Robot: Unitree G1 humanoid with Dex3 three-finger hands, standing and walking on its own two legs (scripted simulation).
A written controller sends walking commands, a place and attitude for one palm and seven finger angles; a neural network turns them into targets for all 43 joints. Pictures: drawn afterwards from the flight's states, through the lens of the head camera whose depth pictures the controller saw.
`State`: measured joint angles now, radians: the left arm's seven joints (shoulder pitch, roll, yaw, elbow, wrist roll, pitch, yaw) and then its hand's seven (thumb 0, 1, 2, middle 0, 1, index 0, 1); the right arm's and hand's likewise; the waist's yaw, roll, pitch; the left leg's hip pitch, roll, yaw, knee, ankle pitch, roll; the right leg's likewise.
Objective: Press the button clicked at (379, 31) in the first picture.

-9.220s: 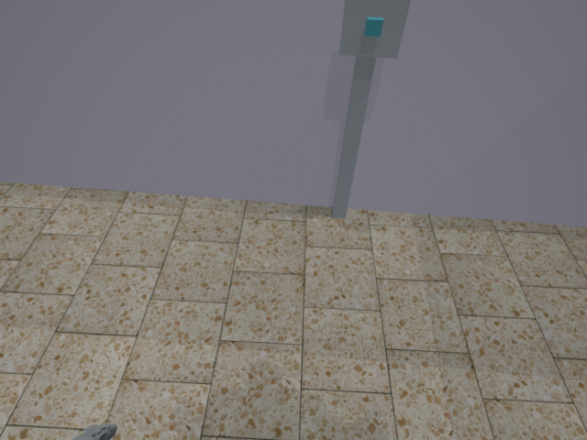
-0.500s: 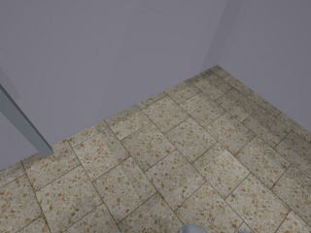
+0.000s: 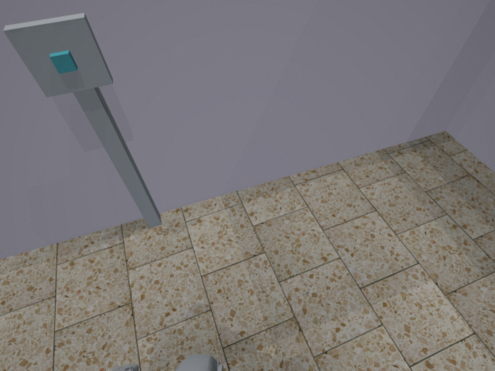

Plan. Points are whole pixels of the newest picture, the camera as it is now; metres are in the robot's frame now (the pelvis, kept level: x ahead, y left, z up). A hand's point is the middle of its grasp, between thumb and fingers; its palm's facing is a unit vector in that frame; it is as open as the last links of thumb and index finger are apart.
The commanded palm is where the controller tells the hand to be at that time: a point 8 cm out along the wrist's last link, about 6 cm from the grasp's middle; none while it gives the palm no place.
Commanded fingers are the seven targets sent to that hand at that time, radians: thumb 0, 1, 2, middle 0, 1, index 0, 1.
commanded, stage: turn to face it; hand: left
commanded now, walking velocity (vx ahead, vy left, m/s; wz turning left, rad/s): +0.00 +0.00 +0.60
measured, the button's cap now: (64, 61) +0.79 +0.50 +0.10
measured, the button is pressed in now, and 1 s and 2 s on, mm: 0 0 0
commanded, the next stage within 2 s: take the last steps up to it in 0.60 s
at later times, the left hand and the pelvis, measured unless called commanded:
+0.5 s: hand out of the picture +0.03 +0.24 -0.16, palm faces +0.26 -0.92 -0.28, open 7.3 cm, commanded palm none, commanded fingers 0.00 0.90 0.90 -0.20 -0.30 -0.20 -0.30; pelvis -0.01 +0.01 -0.01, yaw +14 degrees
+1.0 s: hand out of the picture -0.11 +0.19 -0.18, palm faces +0.44 -0.87 -0.20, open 7.3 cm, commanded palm none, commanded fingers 0.00 0.90 0.90 -0.20 -0.30 -0.20 -0.30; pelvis +0.00 +0.03 -0.01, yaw +22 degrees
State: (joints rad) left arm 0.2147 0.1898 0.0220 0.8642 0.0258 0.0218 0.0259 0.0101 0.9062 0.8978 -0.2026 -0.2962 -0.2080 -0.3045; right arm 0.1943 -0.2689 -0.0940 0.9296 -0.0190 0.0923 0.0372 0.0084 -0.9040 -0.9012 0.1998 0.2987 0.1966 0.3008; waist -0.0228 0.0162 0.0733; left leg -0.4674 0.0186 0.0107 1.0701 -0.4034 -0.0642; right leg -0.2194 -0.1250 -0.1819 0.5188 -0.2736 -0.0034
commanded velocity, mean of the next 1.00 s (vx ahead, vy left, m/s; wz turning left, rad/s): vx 0.10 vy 0.00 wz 0.25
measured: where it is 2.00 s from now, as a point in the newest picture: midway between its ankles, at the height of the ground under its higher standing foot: (227, 345)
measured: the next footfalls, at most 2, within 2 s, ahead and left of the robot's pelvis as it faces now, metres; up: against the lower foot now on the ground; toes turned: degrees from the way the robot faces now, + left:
left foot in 0.16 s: +0.02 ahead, +0.15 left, +0.00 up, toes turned +11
right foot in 0.54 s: +0.07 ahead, -0.09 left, +0.00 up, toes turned +10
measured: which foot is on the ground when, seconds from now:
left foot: up 0.00-0.14, down 0.16-0.54, up 0.56-0.94, down 0.96-1.00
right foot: down 0.00-0.16, up 0.18-0.52, down 0.54-0.96, up 0.98-1.00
